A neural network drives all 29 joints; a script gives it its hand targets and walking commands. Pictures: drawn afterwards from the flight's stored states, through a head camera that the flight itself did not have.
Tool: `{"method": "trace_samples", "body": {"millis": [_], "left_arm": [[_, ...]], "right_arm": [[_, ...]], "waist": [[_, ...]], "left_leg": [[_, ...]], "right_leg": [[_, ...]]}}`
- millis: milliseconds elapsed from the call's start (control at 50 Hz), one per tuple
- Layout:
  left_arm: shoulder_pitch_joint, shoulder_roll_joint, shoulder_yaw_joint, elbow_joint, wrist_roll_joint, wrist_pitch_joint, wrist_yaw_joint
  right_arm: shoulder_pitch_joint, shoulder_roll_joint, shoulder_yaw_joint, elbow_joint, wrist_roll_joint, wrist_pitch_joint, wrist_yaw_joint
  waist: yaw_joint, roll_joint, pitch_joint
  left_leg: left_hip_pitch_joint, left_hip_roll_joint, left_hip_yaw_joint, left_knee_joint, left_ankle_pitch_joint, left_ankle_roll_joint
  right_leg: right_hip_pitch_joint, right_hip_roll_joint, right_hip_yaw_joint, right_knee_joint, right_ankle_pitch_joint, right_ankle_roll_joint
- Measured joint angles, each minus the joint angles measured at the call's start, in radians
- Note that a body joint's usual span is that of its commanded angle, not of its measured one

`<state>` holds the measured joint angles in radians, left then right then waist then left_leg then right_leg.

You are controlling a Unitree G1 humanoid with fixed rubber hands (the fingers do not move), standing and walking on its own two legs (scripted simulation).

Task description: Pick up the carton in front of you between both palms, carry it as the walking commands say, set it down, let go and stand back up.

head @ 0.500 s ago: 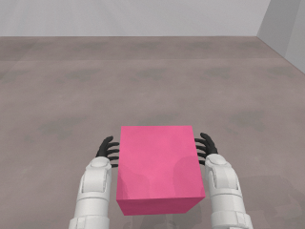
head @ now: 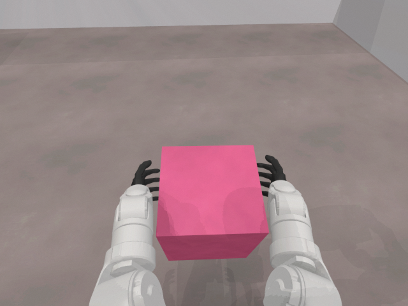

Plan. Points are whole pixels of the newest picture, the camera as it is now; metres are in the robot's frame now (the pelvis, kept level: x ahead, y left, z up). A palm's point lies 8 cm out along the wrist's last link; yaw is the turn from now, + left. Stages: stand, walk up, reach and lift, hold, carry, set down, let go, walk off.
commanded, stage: set down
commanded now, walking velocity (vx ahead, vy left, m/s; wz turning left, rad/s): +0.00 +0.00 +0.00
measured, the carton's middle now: (207, 207) +0.35 +0.00 -0.06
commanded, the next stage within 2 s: none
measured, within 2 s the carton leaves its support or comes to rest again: neither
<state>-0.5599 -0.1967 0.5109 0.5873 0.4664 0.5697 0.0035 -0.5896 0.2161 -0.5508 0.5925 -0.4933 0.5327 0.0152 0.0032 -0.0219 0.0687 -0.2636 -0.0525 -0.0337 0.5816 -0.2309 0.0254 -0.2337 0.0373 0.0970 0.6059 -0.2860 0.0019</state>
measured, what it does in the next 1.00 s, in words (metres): lowers itself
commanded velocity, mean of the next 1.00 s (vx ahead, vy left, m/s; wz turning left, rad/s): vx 0.00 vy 0.00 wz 0.00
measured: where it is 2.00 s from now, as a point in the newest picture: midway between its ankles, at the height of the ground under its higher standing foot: outside the picture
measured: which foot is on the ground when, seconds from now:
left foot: down 0.00-1.00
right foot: down 0.00-1.00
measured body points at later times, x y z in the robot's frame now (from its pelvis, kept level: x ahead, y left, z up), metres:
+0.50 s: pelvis -0.02 -0.01 -0.11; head +0.20 +0.01 +0.28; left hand +0.40 +0.17 -0.19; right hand +0.40 -0.13 -0.18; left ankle +0.06 +0.10 -0.73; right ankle +0.03 -0.13 -0.73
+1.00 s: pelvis -0.05 +0.00 -0.24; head +0.23 +0.04 +0.11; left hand +0.44 +0.18 -0.35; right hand +0.43 -0.11 -0.33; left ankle +0.06 +0.10 -0.73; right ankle +0.03 -0.13 -0.73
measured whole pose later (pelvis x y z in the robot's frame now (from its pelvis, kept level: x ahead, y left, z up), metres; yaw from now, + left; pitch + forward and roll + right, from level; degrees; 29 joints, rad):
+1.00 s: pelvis -0.05 +0.00 -0.24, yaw -2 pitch +45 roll -4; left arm -1.00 0.09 0.33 0.78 0.19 0.25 0.09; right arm -0.92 0.17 -0.49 0.60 -0.18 0.19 -0.22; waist 0.01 -0.04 -0.15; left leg -1.97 -0.10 -0.07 1.66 -0.47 0.00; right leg -1.91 0.14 0.06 1.66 -0.54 0.06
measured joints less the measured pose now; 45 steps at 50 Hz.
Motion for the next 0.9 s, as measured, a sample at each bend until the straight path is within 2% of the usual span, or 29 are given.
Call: {"method": "trace_samples", "body": {"millis": [80, 140, 240, 320, 400, 480, 660, 900], "left_arm": [[-0.029, 0.006, 0.024, 0.03, 0.03, -0.097, -0.011], [-0.025, 0.024, 0.006, 0.031, 0.01, -0.193, -0.01], [-0.02, 0.069, -0.058, 0.015, -0.088, -0.34, 0.017], [-0.027, 0.102, -0.117, -0.015, -0.18, -0.395, 0.039], [-0.053, 0.125, -0.144, -0.032, -0.233, -0.4, 0.051], [-0.101, 0.138, -0.134, -0.013, -0.238, -0.376, 0.044], [-0.208, 0.178, -0.113, 0.077, -0.218, -0.331, 0.032], [-0.364, 0.257, -0.159, 0.16, -0.262, -0.328, 0.068]], "right_arm": [[-0.016, 0.017, -0.025, 0.002, -0.02, -0.089, -0.013], [-0.004, 0.028, -0.01, -0.015, 0.01, -0.182, -0.031], [0.011, 0.031, 0.056, -0.046, 0.114, -0.33, -0.086], [0.023, 0.028, 0.118, -0.096, 0.206, -0.391, -0.136], [0.019, 0.031, 0.143, -0.14, 0.262, -0.401, -0.165], [-0.012, 0.035, 0.124, -0.148, 0.272, -0.377, -0.169], [-0.111, 0.021, 0.071, -0.087, 0.25, -0.333, -0.171], [-0.262, -0.029, 0.067, -0.014, 0.289, -0.345, -0.218]], "waist": [[0.001, -0.002, 0.0], [0.002, -0.005, 0.003], [0.0, -0.005, -0.006], [0.004, -0.005, -0.063], [0.006, -0.007, -0.15], [0.007, -0.009, -0.219], [0.007, -0.011, -0.287], [0.009, -0.018, -0.254]], "left_leg": [[-0.163, 0.002, -0.003, 0.065, -0.011, -0.003], [-0.312, 0.003, -0.01, 0.109, -0.01, -0.008], [-0.597, 0.002, -0.023, 0.214, -0.017, -0.016], [-0.826, 0.0, -0.034, 0.326, -0.044, -0.025], [-1.013, -0.004, -0.04, 0.441, -0.079, -0.03], [-1.144, -0.008, -0.04, 0.545, -0.116, -0.031], [-1.356, -0.02, -0.034, 0.732, -0.175, -0.029], [-1.618, -0.038, -0.034, 0.984, -0.227, -0.029]], "right_leg": [[-0.161, 0.008, -0.002, 0.061, -0.009, 0.008], [-0.309, 0.014, -0.007, 0.105, -0.008, 0.007], [-0.59, 0.025, -0.02, 0.208, -0.018, 0.006], [-0.815, 0.037, -0.025, 0.315, -0.043, 0.008], [-1.0, 0.049, -0.026, 0.427, -0.079, 0.011], [-1.13, 0.058, -0.027, 0.53, -0.116, 0.015], [-1.339, 0.07, -0.026, 0.716, -0.178, 0.028], [-1.592, 0.091, -0.033, 0.962, -0.237, 0.05]]}}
